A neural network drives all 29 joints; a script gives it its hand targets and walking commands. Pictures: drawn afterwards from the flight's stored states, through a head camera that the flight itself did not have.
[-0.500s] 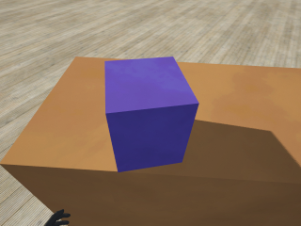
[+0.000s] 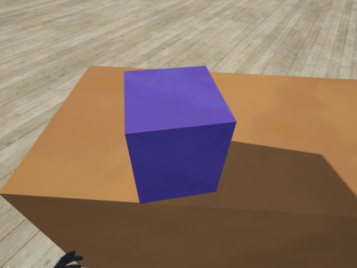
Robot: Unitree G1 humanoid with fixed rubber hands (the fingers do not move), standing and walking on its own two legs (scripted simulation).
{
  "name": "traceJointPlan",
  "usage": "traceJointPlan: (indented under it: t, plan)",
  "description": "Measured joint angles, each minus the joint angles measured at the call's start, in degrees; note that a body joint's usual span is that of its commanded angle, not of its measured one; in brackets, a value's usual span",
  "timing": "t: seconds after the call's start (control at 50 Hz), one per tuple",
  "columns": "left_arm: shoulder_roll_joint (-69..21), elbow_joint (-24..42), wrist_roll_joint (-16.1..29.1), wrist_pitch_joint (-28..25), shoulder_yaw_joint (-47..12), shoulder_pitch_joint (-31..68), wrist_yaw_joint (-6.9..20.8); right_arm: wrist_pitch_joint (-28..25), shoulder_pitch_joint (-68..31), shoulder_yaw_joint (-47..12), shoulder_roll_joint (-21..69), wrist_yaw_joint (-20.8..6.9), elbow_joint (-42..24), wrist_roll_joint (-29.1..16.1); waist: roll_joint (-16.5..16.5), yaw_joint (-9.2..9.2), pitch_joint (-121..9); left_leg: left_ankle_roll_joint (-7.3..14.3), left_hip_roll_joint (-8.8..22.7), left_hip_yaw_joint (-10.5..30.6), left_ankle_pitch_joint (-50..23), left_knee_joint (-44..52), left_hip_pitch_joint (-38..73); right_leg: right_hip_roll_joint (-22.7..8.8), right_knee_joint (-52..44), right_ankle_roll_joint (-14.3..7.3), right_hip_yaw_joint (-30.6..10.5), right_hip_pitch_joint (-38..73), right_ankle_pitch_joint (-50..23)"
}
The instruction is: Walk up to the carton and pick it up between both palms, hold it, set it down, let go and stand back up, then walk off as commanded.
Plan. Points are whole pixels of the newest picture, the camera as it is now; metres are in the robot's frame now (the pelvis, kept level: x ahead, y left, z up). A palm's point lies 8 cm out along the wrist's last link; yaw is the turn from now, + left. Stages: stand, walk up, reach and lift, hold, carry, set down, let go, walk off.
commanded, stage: stand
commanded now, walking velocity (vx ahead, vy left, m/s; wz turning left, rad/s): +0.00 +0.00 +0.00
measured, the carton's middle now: (172, 135) +0.42 +0.02 +0.09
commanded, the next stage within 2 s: none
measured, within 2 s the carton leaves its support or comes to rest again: neither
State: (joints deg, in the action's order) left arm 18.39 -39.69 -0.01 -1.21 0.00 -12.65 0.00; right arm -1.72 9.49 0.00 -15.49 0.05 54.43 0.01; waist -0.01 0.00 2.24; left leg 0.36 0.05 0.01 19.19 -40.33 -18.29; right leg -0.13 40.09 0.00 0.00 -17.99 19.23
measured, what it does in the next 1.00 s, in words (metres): stands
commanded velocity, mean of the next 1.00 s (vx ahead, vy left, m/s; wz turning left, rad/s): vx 0.00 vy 0.00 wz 0.00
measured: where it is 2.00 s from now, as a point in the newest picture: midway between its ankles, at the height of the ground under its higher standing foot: outside the picture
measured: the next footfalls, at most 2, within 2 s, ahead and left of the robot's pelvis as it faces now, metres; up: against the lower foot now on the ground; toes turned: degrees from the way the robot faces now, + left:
none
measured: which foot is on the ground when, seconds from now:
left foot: down 0.00-1.00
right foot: down 0.00-1.00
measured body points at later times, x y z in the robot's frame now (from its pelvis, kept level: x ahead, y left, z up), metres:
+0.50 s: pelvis +0.00 +0.00 +0.00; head +0.00 +0.00 +0.45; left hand +0.13 +0.28 -0.10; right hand +0.10 -0.27 -0.13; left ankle +0.03 +0.12 -0.72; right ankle +0.03 -0.12 -0.72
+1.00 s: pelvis +0.00 +0.00 +0.00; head +0.00 +0.00 +0.45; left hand +0.13 +0.28 -0.10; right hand +0.10 -0.27 -0.13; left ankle +0.03 +0.12 -0.72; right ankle +0.03 -0.12 -0.72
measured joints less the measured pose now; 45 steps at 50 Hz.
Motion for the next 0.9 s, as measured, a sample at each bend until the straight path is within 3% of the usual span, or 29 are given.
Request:
traceJointPlan:
  t: [0.9]
  plan:
    - [0.02, -1.53, 0.0, 0.0, 0.0, 0.0, 0.0, 0.0, -1.35, 0.0, -0.01, 0.0, 2.1, 0.0, 0.0, 0.0, 0.58, -0.03, 0.0, 0.0, -0.02, 0.0, 0.0, -0.01, 0.0, 0.0, 0.0, 0.0, -0.01]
